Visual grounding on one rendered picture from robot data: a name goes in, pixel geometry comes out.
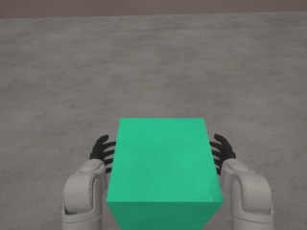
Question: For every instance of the right robot forearm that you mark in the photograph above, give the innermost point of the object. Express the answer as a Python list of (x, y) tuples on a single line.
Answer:
[(251, 205)]

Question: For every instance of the left robot forearm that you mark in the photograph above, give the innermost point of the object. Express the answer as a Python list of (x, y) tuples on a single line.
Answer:
[(82, 197)]

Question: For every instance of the right robot hand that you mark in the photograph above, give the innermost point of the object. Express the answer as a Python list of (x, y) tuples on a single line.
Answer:
[(225, 152)]

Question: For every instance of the left robot hand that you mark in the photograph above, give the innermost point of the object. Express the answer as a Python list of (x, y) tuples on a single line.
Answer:
[(99, 147)]

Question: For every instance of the carton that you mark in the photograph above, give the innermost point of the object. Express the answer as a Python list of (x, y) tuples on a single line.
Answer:
[(163, 175)]

